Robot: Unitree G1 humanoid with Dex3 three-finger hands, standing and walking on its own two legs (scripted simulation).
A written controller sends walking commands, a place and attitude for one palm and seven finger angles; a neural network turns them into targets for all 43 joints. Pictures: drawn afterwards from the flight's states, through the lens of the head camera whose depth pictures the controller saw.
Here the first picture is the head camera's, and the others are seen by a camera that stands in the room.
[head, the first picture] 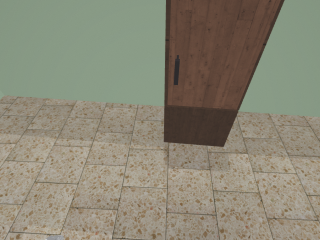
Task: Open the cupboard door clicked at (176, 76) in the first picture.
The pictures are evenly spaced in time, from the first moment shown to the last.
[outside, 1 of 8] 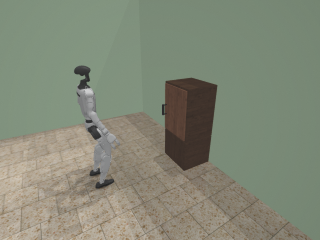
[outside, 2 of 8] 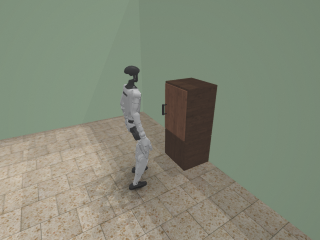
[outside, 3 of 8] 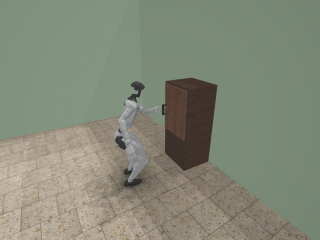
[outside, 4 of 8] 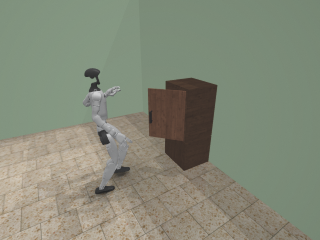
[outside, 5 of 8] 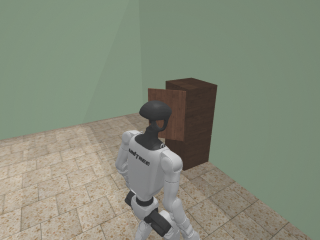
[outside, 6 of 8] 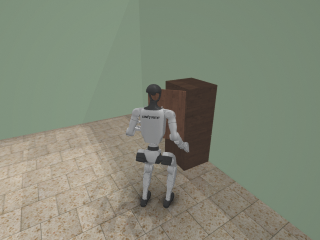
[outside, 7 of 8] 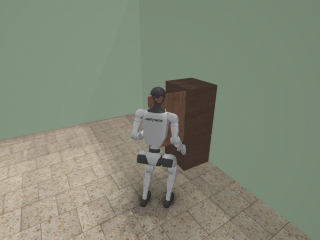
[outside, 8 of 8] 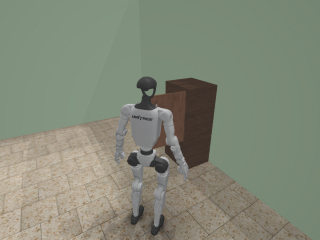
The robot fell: no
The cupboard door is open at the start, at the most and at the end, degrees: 0 87 86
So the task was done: yes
